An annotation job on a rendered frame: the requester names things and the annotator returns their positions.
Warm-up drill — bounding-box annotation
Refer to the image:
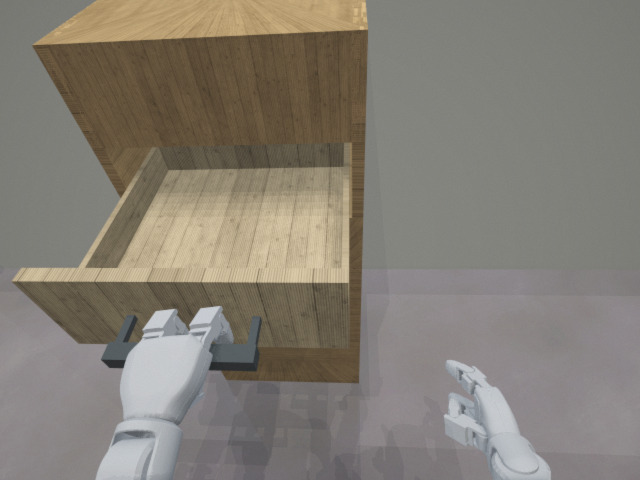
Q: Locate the drawer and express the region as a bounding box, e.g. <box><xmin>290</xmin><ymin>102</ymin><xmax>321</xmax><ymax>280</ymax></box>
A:
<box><xmin>12</xmin><ymin>143</ymin><xmax>350</xmax><ymax>349</ymax></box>

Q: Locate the handle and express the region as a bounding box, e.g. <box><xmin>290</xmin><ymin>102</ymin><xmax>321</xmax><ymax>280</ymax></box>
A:
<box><xmin>101</xmin><ymin>315</ymin><xmax>262</xmax><ymax>371</ymax></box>

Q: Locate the robot right forearm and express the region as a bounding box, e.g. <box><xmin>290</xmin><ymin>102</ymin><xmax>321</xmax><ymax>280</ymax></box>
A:
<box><xmin>487</xmin><ymin>433</ymin><xmax>551</xmax><ymax>480</ymax></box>

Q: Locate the left robot hand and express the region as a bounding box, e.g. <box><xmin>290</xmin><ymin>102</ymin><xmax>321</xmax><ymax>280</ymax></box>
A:
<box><xmin>120</xmin><ymin>306</ymin><xmax>234</xmax><ymax>426</ymax></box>

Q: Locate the robot left forearm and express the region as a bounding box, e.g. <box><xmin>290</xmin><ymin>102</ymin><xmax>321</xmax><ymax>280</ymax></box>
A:
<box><xmin>95</xmin><ymin>417</ymin><xmax>183</xmax><ymax>480</ymax></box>

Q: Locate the right robot hand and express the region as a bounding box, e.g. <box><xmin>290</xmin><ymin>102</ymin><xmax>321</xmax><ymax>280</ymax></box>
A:
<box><xmin>444</xmin><ymin>360</ymin><xmax>520</xmax><ymax>458</ymax></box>

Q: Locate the cabinet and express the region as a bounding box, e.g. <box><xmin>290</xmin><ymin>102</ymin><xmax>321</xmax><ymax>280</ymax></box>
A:
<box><xmin>32</xmin><ymin>0</ymin><xmax>368</xmax><ymax>383</ymax></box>

